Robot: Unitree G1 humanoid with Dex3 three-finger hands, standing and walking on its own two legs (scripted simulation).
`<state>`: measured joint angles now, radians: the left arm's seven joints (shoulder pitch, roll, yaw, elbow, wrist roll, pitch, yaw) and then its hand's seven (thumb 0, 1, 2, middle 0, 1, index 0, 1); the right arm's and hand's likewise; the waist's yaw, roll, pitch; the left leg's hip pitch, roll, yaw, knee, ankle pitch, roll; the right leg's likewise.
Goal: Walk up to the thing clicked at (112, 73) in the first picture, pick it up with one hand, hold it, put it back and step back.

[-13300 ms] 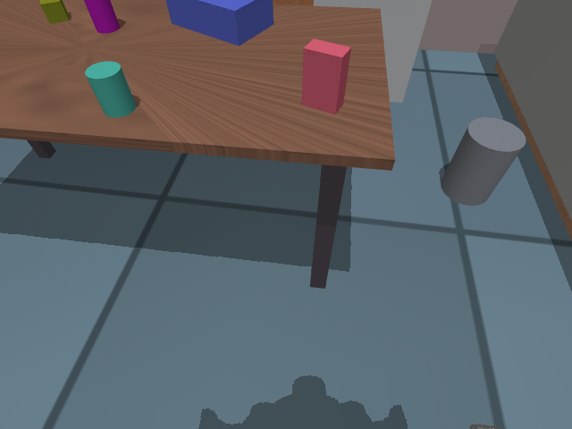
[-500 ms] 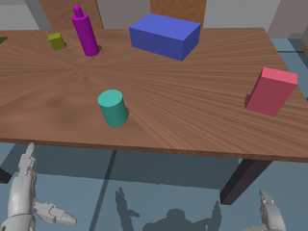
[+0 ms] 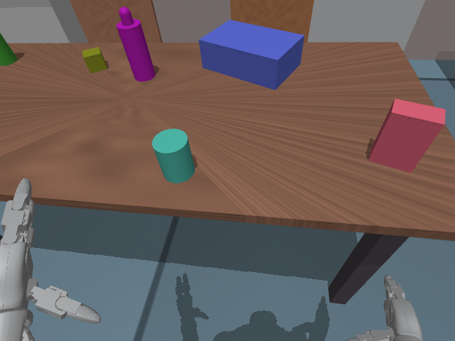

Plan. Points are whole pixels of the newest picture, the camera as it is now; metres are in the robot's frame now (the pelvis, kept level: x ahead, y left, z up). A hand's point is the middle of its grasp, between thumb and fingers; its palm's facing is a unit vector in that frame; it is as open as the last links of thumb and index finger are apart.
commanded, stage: rise first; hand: left
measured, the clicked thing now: (174, 156) +0.47 +0.17 +0.03
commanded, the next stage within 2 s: go down in 0.44 s
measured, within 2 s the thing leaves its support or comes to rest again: neither
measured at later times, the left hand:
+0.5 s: hand (53, 250) +0.19 +0.25 +0.15, palm faces +0.35 -0.82 -0.45, open 17.6 cm
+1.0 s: hand (48, 194) +0.27 +0.29 +0.16, palm faces +0.26 -0.92 -0.30, open 17.5 cm
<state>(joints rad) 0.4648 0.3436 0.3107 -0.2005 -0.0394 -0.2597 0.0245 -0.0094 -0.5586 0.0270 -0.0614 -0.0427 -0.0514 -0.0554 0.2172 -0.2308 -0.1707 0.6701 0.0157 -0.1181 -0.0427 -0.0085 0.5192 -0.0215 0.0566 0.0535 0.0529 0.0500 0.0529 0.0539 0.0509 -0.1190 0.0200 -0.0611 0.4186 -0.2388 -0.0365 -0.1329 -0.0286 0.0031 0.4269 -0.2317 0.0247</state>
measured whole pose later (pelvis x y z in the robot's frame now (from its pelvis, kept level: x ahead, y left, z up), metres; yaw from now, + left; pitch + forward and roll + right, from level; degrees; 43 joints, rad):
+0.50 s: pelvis +0.00 +0.00 +0.00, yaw +0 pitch -4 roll +0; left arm 0.45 0.35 0.34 -0.28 -0.04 -0.31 0.02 -0.01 -0.58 0.07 -0.07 -0.05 -0.05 -0.07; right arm 0.24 -0.22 -0.17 0.63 0.02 -0.14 -0.03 -0.01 0.51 -0.05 0.06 0.06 0.05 0.05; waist 0.06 0.05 0.05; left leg -0.11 0.02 -0.06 0.42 -0.24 -0.03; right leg -0.12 -0.03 0.01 0.43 -0.23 0.03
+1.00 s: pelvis -0.01 +0.00 -0.01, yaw +1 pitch -1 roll +0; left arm 0.00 0.47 0.46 0.13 -0.19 -0.20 -0.24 -0.01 -0.57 0.04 -0.09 -0.05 -0.07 -0.06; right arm 0.15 -0.21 -0.10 0.73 0.03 -0.11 -0.08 -0.01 0.52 -0.05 0.05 0.05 0.05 0.05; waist 0.01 0.03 0.00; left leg -0.22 0.01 -0.07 0.50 -0.26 -0.03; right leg -0.22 -0.04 -0.01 0.50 -0.25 0.03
